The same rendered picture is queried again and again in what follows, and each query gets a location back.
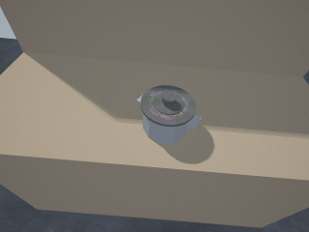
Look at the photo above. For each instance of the table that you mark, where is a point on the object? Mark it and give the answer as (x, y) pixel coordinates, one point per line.
(71, 129)

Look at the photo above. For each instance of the knob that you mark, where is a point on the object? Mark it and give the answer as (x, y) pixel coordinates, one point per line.
(169, 98)

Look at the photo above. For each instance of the pot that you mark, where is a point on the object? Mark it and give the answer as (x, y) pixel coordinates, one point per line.
(167, 135)

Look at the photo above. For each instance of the lid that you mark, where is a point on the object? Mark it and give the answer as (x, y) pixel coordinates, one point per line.
(168, 115)

